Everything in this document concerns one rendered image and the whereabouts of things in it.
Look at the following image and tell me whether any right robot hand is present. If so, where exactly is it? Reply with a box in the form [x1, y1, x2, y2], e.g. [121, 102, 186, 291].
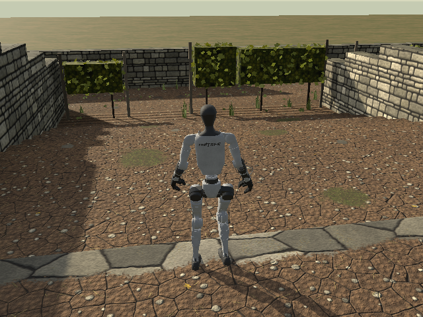
[238, 178, 253, 194]

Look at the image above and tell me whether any robot left forearm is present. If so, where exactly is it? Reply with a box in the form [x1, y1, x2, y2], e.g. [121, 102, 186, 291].
[172, 160, 184, 181]

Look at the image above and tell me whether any robot right shin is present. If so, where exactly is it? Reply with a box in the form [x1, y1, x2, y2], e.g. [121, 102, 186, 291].
[217, 212, 229, 257]

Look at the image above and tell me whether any robot left upper arm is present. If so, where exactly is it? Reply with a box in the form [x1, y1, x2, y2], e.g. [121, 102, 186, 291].
[178, 134, 196, 170]

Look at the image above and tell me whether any left robot hand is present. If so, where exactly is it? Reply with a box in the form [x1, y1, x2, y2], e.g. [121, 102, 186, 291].
[171, 178, 186, 191]

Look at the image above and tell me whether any robot right upper arm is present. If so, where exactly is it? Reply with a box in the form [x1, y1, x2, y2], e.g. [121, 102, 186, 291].
[223, 132, 243, 168]

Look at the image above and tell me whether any robot right thigh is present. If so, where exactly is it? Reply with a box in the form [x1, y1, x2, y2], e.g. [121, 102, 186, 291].
[216, 183, 234, 223]

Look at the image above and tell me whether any robot right forearm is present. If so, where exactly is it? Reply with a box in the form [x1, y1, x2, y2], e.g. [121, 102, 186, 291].
[237, 158, 250, 182]

